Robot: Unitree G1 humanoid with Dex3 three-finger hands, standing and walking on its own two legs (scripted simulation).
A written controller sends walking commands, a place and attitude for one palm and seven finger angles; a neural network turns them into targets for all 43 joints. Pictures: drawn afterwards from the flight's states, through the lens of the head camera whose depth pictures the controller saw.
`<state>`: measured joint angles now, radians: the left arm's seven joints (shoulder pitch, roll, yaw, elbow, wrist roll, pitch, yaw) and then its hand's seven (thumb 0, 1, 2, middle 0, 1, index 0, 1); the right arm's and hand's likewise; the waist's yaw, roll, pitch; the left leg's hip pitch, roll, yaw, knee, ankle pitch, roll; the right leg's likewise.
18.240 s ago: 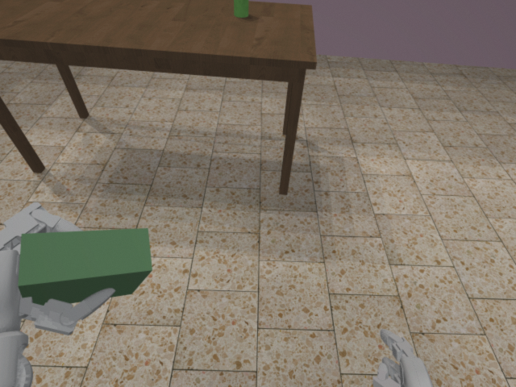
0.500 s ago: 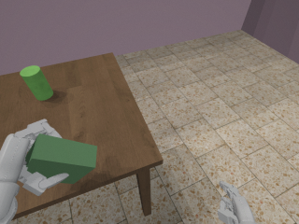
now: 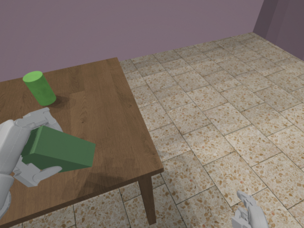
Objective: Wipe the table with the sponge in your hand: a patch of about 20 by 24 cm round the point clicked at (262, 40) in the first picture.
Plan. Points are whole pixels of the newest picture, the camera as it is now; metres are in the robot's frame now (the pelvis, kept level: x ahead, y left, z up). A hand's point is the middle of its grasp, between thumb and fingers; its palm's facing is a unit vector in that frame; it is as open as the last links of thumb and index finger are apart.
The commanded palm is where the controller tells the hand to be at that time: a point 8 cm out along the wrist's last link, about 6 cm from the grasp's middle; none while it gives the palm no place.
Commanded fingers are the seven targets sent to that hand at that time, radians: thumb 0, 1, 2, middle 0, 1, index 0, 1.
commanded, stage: turn the palm down, sponge in hand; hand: left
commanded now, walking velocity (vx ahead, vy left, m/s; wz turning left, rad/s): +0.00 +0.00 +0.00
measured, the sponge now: (60, 154) +0.22 +0.23 +0.14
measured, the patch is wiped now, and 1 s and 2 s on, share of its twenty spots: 0.00 0.00 0.00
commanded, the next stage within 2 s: move the sponge above the wiping area in 1.36 s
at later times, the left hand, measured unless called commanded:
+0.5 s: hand (7, 127) +0.24 +0.33 +0.19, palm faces +0.32 -0.21 -0.92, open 9.5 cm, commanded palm +0.20 +0.32 +0.23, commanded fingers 0.00 0.10 1.30 -1.20 -1.60 -1.20 -1.60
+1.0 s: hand (6, 134) +0.23 +0.33 +0.19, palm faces +0.23 -0.08 -0.97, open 9.5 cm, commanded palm +0.19 +0.30 +0.24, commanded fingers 0.00 0.10 1.30 -1.20 -1.60 -1.20 -1.60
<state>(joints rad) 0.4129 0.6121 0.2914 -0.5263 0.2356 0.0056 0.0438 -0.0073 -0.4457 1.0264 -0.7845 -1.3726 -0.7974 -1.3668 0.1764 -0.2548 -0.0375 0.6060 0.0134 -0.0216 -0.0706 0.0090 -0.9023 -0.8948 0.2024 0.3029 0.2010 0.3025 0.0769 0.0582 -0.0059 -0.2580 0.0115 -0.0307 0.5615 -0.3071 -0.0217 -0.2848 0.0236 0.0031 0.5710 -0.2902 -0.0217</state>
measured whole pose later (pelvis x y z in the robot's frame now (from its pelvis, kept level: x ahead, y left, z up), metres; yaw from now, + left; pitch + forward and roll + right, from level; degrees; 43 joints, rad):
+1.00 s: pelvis +0.00 +0.02 +0.01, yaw +1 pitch -1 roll +0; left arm 0.14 0.60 0.12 -0.37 0.72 0.51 -0.02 -0.01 -0.45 1.02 -0.78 -1.38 -0.80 -1.38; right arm 0.00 -0.28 0.04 0.64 0.06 0.08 -0.05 0.01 -0.90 -0.89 0.20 0.30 0.20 0.30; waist 0.12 0.14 0.00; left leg -0.15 -0.01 -0.03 0.40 -0.22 0.00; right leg -0.18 0.00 0.00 0.40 -0.21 0.00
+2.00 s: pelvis +0.01 +0.03 +0.01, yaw +0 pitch -2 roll +0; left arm 0.24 0.55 -0.09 -0.44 0.82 0.45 -0.06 -0.01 -0.45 1.02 -0.79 -1.38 -0.80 -1.38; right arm 0.00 -0.28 0.03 0.62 0.03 0.06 -0.05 0.01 -0.90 -0.89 0.20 0.30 0.20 0.30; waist 0.14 0.11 0.02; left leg -0.13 -0.03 -0.01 0.40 -0.24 0.02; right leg -0.17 -0.02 0.03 0.43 -0.23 0.01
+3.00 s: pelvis +0.01 +0.01 +0.01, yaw -1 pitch -2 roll +0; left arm 0.23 0.53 -0.01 -0.30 0.84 0.40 0.03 0.00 -0.45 1.03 -0.79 -1.38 -0.80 -1.38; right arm 0.03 -0.27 0.01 0.66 0.04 0.06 -0.05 0.01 -0.90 -0.89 0.20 0.30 0.20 0.30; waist 0.12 0.11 0.01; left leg -0.11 0.00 -0.01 0.41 -0.25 0.00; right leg -0.15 0.01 0.02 0.43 -0.24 -0.01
